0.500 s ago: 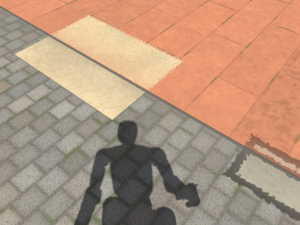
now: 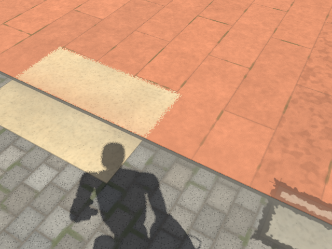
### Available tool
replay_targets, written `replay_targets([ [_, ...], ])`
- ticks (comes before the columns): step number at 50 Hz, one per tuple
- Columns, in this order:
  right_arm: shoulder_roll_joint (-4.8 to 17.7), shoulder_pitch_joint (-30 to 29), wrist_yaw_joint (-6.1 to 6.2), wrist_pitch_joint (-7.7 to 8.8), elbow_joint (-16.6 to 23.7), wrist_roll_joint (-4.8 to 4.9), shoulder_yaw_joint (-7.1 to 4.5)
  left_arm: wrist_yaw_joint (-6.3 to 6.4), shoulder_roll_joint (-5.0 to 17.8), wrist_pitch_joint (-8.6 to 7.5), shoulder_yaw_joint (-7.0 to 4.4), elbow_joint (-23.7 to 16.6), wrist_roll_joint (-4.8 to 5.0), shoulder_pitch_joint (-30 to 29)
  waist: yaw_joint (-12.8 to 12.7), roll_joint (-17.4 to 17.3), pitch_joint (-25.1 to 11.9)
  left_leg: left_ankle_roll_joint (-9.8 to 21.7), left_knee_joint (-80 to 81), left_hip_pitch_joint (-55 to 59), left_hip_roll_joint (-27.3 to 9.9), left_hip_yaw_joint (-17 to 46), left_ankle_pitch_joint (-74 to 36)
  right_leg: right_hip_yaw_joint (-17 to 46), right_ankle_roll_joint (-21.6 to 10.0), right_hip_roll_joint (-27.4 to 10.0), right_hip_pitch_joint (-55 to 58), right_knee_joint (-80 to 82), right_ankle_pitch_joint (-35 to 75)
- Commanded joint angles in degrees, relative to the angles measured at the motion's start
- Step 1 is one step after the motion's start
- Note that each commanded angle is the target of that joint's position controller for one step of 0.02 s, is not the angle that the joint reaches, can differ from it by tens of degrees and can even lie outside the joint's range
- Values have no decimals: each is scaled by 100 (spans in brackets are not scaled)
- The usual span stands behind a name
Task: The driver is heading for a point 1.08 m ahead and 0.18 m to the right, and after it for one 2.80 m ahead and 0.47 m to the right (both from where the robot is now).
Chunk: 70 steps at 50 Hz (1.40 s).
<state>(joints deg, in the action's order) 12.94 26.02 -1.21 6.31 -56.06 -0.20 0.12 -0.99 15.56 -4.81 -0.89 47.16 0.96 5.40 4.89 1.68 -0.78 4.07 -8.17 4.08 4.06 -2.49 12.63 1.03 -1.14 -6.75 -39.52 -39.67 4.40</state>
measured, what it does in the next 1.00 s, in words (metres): walks ahead: right foot, then left foot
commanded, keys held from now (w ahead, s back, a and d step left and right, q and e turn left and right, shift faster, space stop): w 0.48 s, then w+e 0.52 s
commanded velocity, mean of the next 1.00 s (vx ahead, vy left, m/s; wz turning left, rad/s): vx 0.50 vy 0.00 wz -0.19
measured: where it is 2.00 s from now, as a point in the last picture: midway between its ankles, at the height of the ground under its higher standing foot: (194, 137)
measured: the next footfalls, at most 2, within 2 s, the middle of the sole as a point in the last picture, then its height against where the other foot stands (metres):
right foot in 0.18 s outside the picture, level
left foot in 0.68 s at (128, 240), level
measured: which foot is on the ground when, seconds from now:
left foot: down 0.00-0.20, up 0.22-0.66, down 0.68-1.00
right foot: up 0.00-0.16, down 0.18-0.68, up 0.70-1.00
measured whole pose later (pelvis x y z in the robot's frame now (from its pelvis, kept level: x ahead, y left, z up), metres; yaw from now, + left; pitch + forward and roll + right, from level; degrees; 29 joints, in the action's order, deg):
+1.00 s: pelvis +0.57 +0.02 +0.00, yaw -13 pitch +0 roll +2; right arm 14.5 19.6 0.5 5.6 -49.0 -1.0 -4.3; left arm -0.8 16.5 -1.7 -4.6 47.0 1.4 9.0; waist 3.1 2.6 0.9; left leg 1.8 -14.4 -2.5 0.6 -11.8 12.2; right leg 3.6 -0.7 -6.2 -39.2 -53.1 -4.3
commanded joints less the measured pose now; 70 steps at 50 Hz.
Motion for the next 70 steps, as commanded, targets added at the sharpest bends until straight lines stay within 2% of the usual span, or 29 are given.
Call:
replay_targets([
  [1,927,350,49,-35,211,52,-209,-103,142,-140,25,-633,42,-1080,116,-387,932,671,388,-238,-1644,742,-1176,-202,-9,134,-333,660,118],
  [6,1164,440,132,-277,240,59,-318,-234,391,-236,-64,-833,49,-1147,-179,-751,571,485,-419,710,-1874,650,-3767,-365,-182,567,527,1384,-443],
  [8,1254,208,170,-398,351,-5,-352,-156,831,-215,-296,-506,38,118,-906,-1001,-348,279,-1939,650,-1655,422,-5549,-561,-498,875,2193,1458,-476],
  [9,1158,68,194,-389,513,-56,-306,-77,1071,-173,-396,-264,-8,1146,-1383,-1026,-1079,139,-3205,-515,-1498,380,-4808,-90,-747,385,4021,1040,-336],
  [10,478,616,143,-265,671,-89,-122,-6,1626,-105,-559,-99,-181,2046,-1278,329,-2153,-303,-5607,-3094,-600,146,-2249,2348,-1646,-1202,6705,902,-751],
  [11,270,793,133,-121,515,-9,-54,26,1259,-84,-455,17,-166,2130,-1246,869,-2668,-360,-6960,-3957,10,958,1822,4139,-1952,-1836,6917,1807,-919],
  [12,902,180,101,-8,704,206,-246,52,928,-68,-357,-28,-98,1709,-1229,583,-1718,-229,-7391,-4424,-400,1246,1705,3353,-1600,-1517,6069,2006,-1069],
  [13,1024,-304,101,52,895,304,-276,65,777,-60,-305,-117,-73,1197,-1016,340,-971,-189,-7185,-4446,-731,956,1229,2378,-1422,-1300,5055,2169,-687],
  [14,1008,-581,130,53,964,251,-299,28,591,-83,-241,-121,-83,858,-820,-10,-495,-206,-6807,-4303,-935,763,874,1830,-1325,-1029,4189,2454,-378],
  [18,568,-260,144,-252,883,94,-308,-73,505,-198,-247,-11,-112,574,-272,228,80,-375,-6003,-3581,-1277,592,381,820,-1373,-565,2641,3193,-227],
  [21,616,-931,174,-280,1176,27,-312,-6,698,-218,-305,134,-125,732,-361,212,361,-533,-4967,-3926,-1359,518,-375,436,-1390,-460,2519,3383,41],
  [29,715,-2431,1,-109,1769,103,-307,120,1041,-30,-423,437,91,1447,-788,110,485,-411,-2417,-3638,-965,514,-1426,588,-1003,-662,3422,2994,-608],
  [33,1196,-1203,42,-19,1513,87,-579,138,900,94,-392,430,29,1349,-65,122,-261,-130,-1930,-1684,-690,310,-812,607,-632,-346,3397,1358,84],
  [34,1591,-261,103,-25,1394,4,-709,120,488,97,-241,294,-101,1417,268,-458,-1149,174,-2032,-134,-1580,1134,-759,265,-400,105,2548,-373,-885],
  [35,2067,54,90,-90,1343,-74,-803,106,-165,-6,-71,209,-56,2169,-68,-2089,-1811,967,-1482,1661,-2901,3521,80,-77,-35,1010,415,-2370,-3541],
  [36,1523,109,68,-84,1361,-86,-686,99,358,-63,-185,300,110,2062,91,-1716,-1811,993,-853,1418,-2865,4354,1110,658,-54,801,-176,-3289,-3775],
  [37,1189,-296,73,-52,1426,-51,-585,107,766,-65,-310,176,213,1538,64,-1183,-1026,752,-802,790,-2717,3507,1268,677,-132,532,-499,-3542,-3308],
  [38,1006,-757,67,-39,1471,-26,-515,143,782,-43,-340,108,172,1205,-80,-811,-581,602,-693,39,-2500,2753,778,550,-141,258,-361,-3392,-2783],
  [41,686,-1310,58,26,1425,-59,-466,121,520,140,-399,113,98,1245,-460,-918,-51,440,-206,-1079,-2000,1322,-383,532,-78,-88,380,-2801,-2006],
  [49,1004,-1038,212,22,1112,-80,-640,-22,189,270,-364,-330,32,341,-368,-517,388,534,117,-848,-1949,-208,-1525,357,64,-83,-138,-1098,-530],
  [56,1222,-645,253,-171,870,104,-757,-245,163,254,-316,-884,43,-743,-85,-431,698,393,-220,61,-2174,-871,-2202,-300,-250,104,-110,149,-754],
  [59,1447,-811,280,-289,902,167,-815,-271,423,293,-466,-931,56,-301,-506,-714,211,226,-1371,262,-2164,-1101,-4809,-769,-575,632,911,210,-1574],
  [61,1453,-994,289,-348,972,220,-783,-174,1001,336,-802,-517,75,1318,-1381,-544,-646,-85,-3625,-610,-1803,-1313,-4821,-764,-966,1086,3305,814,-1259],
  [62,915,-859,280,-285,1125,-34,-606,-45,1571,382,-945,-382,73,1876,-1316,640,-1015,-366,-5535,-2393,-1380,-1236,-936,1093,-1343,-93,4898,867,-913],
  [63,467,-579,223,-67,1463,-15,-434,-84,1885,266,-929,-595,37,1634,-788,1357,-1849,-601,-7169,-4405,-186,-17,2321,4543,-2530,-1250,6265,1936,-2344],
  [64,993,-1369,154,136,1549,230,-532,-133,1325,185,-769,-612,-2,1725,-1204,414,-1634,-456,-7364,-5052,-464,774,1964,4375,-2190,-1230,6130,2447,-2387],
  [65,1041,-1625,130,224,1649,329,-538,-135,1077,112,-697,-581,-3,1517,-1085,341,-935,-301,-7029,-5253,-692,710,1423,3514,-1965,-1049,5501,2424,-1988],
  [67,1072,-1463,210,198,1429,67,-591,-103,637,69,-558,-722,8,720,-565,-119,-340,-329,-6061,-4447,-1152,717,684,2263,-1608,-573,3940,2449,-842],
  [70,905,-1181,163,-17,1300,6,-588,-26,570,14,-503,-729,-71,621,-337,0,-270,-495,-5515,-3819,-1275,581,240,1557,-1559,-369,3147,2748,244],
])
